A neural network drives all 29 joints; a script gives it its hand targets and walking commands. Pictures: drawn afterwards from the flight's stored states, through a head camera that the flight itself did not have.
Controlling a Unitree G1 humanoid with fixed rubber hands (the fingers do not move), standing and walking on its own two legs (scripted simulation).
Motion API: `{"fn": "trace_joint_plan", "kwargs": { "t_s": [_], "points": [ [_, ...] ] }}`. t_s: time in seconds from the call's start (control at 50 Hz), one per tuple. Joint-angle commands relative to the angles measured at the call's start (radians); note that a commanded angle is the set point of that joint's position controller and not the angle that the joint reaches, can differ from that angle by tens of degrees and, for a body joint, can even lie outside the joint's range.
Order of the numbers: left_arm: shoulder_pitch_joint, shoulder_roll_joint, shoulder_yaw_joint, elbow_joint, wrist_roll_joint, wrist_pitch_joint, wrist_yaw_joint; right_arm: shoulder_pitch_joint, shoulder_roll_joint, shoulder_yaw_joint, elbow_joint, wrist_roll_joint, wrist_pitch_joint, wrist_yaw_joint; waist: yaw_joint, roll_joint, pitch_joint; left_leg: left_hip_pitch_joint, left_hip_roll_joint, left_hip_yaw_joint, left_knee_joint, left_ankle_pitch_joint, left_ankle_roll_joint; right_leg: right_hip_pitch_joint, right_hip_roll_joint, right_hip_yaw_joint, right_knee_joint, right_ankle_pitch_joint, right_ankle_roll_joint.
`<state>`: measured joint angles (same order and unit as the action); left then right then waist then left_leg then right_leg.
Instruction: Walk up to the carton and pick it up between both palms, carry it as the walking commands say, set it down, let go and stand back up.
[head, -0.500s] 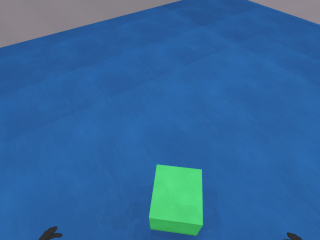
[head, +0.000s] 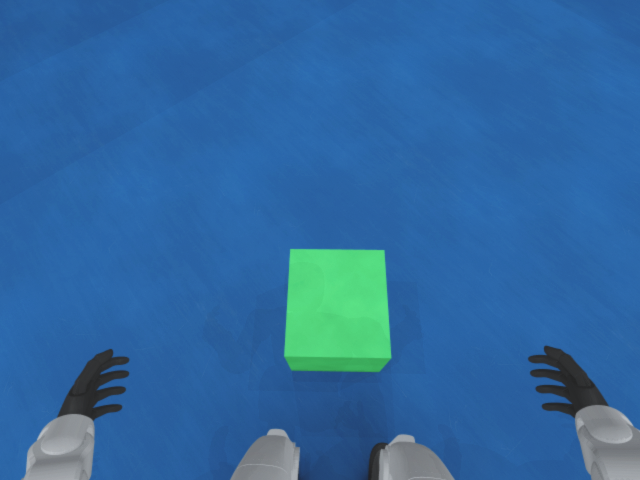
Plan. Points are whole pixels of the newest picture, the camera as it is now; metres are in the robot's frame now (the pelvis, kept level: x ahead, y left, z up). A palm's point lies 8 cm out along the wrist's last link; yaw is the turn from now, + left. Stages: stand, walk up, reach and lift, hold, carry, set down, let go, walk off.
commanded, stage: reach and lift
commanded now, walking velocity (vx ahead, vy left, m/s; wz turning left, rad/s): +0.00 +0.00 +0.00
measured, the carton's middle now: (336, 312) +0.48 +0.02 -0.63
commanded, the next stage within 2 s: none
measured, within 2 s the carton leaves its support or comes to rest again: neither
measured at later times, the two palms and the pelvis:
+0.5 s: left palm (154, 330) +0.29 +0.29 -0.12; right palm (525, 329) +0.33 -0.25 -0.13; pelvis -0.05 +0.00 -0.04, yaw +0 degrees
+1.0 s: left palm (203, 255) +0.43 +0.26 -0.17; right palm (478, 261) +0.46 -0.21 -0.17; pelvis -0.05 +0.01 -0.08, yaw +0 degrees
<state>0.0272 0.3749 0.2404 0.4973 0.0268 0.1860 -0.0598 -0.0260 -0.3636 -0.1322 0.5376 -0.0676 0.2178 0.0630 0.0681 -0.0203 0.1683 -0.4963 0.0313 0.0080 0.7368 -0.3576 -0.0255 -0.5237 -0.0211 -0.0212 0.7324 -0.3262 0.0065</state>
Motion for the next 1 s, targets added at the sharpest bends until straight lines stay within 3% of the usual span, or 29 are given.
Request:
{"fn": "trace_joint_plan", "kwargs": {
  "t_s": [0.0,0.1,0.3,0.44,0.58,0.76,0.98],
  "points": [
    [-0.075,0.132,0.023,-0.072,-0.028,0.005,0.009,-0.183,-0.163,-0.043,-0.080,0.003,0.007,-0.005,0.023,0.023,-0.396,-0.035,-0.075,0.033,-0.043,0.303,-0.037,0.222,0.059,0.022,0.010,0.208,0.021],
    [-0.169,0.136,-0.001,-0.030,-0.046,0.026,0.024,-0.262,-0.159,-0.056,0.006,0.006,0.025,-0.013,0.007,-0.002,-0.459,-0.075,-0.069,0.031,0.005,0.334,-0.042,0.147,0.065,0.016,0.057,0.244,0.017],
    [-0.456,0.134,-0.025,0.029,-0.078,0.048,0.021,-0.492,-0.129,-0.066,0.076,0.040,0.033,-0.032,-0.016,0.001,-0.569,-0.231,-0.075,0.044,0.072,0.229,-0.028,0.004,0.053,0.030,0.095,0.190,0.018],
    [-0.676,0.150,0.006,0.096,-0.086,0.057,0.020,-0.733,-0.142,-0.064,0.091,0.077,0.041,-0.041,-0.001,0.016,-0.697,-0.335,-0.075,0.044,0.109,0.183,-0.016,-0.076,0.044,0.032,0.133,0.146,0.019],
    [-0.865,0.142,0.027,0.166,-0.100,0.063,0.025,-0.924,-0.156,-0.077,0.166,0.089,0.043,-0.039,-0.008,-0.006,-0.830,-0.414,-0.077,0.041,0.137,0.173,-0.015,-0.159,0.051,0.019,0.168,0.140,0.020],
    [-1.099,0.131,0.070,0.198,-0.089,0.041,0.027,-1.116,-0.150,-0.140,0.208,0.075,0.015,-0.037,-0.019,-0.018,-1.000,-0.490,-0.083,0.033,0.178,0.224,-0.013,-0.232,0.062,0.020,0.207,0.205,0.017],
    [-1.323,0.113,0.122,0.264,-0.047,0.003,0.017,-1.329,-0.139,-0.207,0.255,0.052,-0.031,-0.021,-0.023,0.001,-1.147,-0.484,-0.087,0.021,0.246,0.395,-0.011,-0.349,0.074,0.015,0.277,0.349,0.021]
  ]
}}
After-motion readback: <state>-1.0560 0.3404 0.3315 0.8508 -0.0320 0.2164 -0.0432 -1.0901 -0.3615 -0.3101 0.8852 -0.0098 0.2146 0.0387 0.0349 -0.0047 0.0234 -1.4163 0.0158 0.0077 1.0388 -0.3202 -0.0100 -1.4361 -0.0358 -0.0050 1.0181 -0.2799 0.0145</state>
